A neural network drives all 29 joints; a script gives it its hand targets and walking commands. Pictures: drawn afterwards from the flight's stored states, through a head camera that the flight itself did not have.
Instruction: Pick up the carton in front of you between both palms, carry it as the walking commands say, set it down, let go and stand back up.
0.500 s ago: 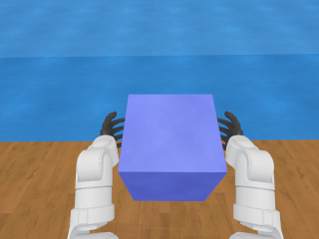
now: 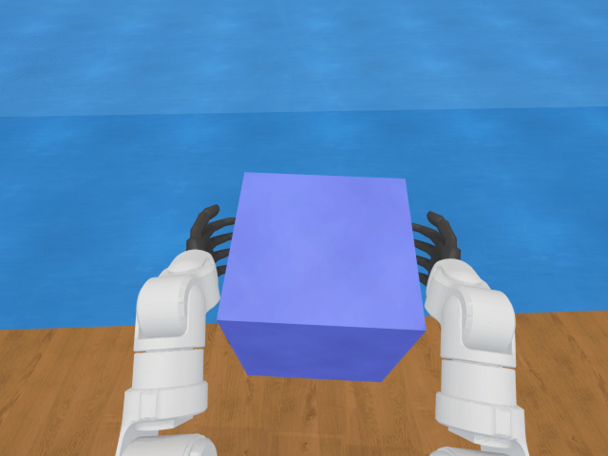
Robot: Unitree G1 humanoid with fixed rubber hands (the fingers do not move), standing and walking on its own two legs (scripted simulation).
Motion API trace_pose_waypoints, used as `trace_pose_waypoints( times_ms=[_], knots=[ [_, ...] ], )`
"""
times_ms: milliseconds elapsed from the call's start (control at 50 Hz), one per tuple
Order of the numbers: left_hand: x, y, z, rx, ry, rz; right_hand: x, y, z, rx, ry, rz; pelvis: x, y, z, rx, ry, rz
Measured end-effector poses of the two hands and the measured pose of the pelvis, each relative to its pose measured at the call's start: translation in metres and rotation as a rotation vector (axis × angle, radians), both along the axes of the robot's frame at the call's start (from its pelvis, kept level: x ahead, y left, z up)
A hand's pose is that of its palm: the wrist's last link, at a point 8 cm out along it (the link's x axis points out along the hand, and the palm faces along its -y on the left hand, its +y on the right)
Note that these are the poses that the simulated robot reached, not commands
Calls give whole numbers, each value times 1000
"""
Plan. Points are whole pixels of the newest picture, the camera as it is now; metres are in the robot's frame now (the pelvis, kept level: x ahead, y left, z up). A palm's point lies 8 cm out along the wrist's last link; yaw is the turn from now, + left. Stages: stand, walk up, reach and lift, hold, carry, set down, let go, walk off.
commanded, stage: carry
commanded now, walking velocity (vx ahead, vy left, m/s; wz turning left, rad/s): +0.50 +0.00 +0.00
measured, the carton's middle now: (318, 286) +0.34 +0.00 +0.03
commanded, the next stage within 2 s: none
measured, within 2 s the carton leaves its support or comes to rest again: neither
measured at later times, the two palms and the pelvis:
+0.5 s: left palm (266, 150) +0.61 +0.10 +0.06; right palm (427, 151) +0.62 -0.20 +0.06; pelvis +0.29 -0.05 -0.04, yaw +1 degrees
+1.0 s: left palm (265, 94) +0.91 +0.13 +0.01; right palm (385, 95) +0.91 -0.17 +0.01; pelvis +0.58 -0.03 -0.09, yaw +0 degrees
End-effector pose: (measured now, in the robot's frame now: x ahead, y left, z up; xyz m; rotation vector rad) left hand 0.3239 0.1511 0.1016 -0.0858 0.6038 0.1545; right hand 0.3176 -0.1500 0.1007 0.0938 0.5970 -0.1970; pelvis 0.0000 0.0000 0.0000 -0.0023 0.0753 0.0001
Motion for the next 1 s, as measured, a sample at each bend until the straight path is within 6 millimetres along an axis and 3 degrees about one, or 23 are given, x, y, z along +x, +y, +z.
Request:
trace_pose_waypoints(
  times_ms=[60,140,260,360,420,480,560,640,780,860,940,1000],
  knots=[
    [25,-10,-15,-32,67,-14,14,-9,-16,40,64,-46,27,5,4,-10,0,-2],
    [63,-19,-21,-54,75,-15,48,-18,-18,50,72,-76,66,5,9,-13,2,-8],
    [132,-25,-11,-33,15,-9,127,-24,-4,38,15,-46,134,-6,11,-7,9,-9],
    [202,-38,-5,-12,-43,-6,199,-38,-1,27,-42,-28,205,-24,-3,14,11,-1],
    [249,-49,-13,12,-75,5,247,-50,-12,9,-72,-8,252,-38,-28,39,-2,15],
    [281,-53,-32,29,-45,27,290,-55,-33,6,-44,31,282,-46,-44,16,3,11],
    [303,-50,-60,-8,47,78,327,-48,-58,48,47,56,318,-58,-44,28,4,16],
    [332,-44,-71,-27,78,119,364,-42,-71,79,78,57,356,-63,-40,26,8,18],
    [420,-39,-58,-31,16,101,444,-38,-60,47,12,61,436,-57,-38,11,20,12],
    [479,-31,-53,-19,-34,81,499,-31,-55,19,-38,57,491,-47,-49,-9,18,11],
    [542,-19,-66,-4,-81,58,559,-21,-65,-8,-84,42,554,-33,-82,-35,-4,-12],
    [582,-20,-87,3,-32,17,588,-20,-86,-18,-28,20,584,-27,-93,-4,7,1]
  ],
)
